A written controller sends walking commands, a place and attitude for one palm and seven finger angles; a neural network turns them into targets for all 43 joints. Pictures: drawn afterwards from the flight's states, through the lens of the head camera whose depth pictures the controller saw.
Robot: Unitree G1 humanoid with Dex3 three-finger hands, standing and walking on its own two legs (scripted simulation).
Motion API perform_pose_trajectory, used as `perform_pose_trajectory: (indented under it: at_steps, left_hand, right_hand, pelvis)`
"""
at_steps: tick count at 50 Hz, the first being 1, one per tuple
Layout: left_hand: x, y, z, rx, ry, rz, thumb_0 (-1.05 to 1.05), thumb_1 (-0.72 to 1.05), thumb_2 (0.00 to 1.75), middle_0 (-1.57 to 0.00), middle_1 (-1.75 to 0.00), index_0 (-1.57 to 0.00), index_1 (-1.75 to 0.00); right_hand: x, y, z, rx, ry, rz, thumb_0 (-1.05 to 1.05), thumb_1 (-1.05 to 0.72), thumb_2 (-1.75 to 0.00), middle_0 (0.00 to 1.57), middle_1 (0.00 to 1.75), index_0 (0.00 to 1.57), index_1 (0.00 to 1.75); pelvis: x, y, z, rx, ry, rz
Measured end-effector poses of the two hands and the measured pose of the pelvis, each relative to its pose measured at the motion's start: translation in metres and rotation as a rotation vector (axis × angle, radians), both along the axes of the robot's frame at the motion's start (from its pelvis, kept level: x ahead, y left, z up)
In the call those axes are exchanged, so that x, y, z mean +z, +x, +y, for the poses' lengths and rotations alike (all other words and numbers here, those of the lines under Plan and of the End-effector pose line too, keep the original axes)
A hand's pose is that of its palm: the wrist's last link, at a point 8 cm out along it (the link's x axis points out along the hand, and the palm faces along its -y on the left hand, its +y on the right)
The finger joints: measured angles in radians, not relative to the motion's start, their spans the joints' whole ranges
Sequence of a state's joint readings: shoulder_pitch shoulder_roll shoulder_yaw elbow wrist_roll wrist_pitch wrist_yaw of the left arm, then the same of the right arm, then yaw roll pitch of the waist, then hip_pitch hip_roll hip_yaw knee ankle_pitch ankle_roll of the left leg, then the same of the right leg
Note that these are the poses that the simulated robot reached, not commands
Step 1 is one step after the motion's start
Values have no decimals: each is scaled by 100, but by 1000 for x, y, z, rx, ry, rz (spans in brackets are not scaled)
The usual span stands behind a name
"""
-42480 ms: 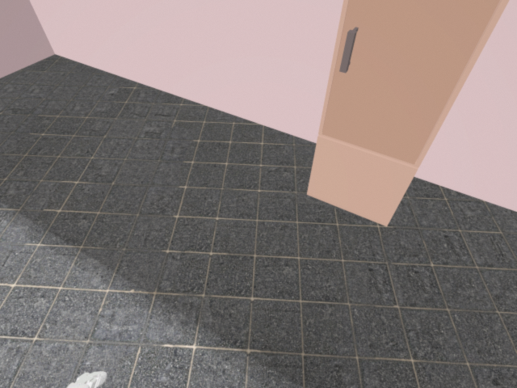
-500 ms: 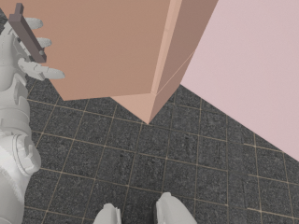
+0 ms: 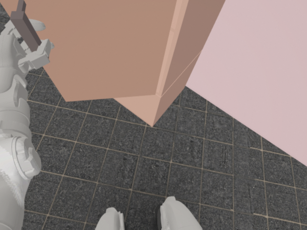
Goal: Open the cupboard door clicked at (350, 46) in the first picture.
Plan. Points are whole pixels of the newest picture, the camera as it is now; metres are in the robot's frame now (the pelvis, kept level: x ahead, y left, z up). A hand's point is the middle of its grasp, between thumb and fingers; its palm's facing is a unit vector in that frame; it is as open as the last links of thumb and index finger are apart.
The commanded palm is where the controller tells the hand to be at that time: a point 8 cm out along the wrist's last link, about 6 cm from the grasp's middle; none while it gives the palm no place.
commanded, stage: close the thumb around the handle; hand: left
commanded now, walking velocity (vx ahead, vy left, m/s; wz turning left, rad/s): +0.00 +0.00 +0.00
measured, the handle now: (33, 33) +0.58 +0.24 +0.09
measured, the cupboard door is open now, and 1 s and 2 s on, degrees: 46 82 91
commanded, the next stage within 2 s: pull the door open along its arc in 0.12 s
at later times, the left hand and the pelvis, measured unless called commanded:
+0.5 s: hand (43, 59) +0.51 +0.21 +0.08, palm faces +0.04 -1.00 -0.02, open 5.8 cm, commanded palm +0.46 +0.25 +0.08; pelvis +0.01 +0.00 +0.01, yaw -1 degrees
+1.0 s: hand (88, 123) +0.35 +0.11 +0.09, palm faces +0.31 -0.95 +0.07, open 6.4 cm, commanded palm +0.28 +0.18 +0.08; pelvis +0.01 -0.01 +0.02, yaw +0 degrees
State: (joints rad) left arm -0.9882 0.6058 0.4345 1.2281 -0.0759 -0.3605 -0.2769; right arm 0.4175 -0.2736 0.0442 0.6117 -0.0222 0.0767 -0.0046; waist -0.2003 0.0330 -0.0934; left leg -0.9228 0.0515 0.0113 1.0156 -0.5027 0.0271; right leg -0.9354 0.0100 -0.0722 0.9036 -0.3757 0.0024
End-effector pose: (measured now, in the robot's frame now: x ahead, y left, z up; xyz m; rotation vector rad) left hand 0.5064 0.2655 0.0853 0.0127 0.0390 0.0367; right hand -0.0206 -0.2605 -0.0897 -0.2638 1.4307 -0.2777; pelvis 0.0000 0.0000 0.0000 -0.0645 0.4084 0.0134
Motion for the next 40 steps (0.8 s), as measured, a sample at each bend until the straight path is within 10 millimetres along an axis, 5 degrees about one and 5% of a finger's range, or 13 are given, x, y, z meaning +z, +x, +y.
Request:
perform_pose_trajectory:
  at_steps: [24,32,40]
  left_hand:
    - [0,-13,-4,4,2,-6,0,72,77,-35,-135,-35,-135]
    - [-1,-53,-13,-25,-6,-24,0,70,73,-35,-134,-35,-135]
    - [-3,-119,-46,69,-64,-53,1,68,73,-35,-134,-35,-131]
  right_hand:
    - [3,1,4,-35,28,-19,0,-90,-90,20,30,21,30]
    - [7,40,4,-23,59,-136,0,-90,-90,20,30,21,30]
    - [13,110,7,66,107,-351,1,-90,-90,20,30,20,30]
  pelvis:
    - [6,7,0,-24,6,-16]
    - [16,17,0,-32,16,-57]
    - [22,20,0,-27,26,-107]
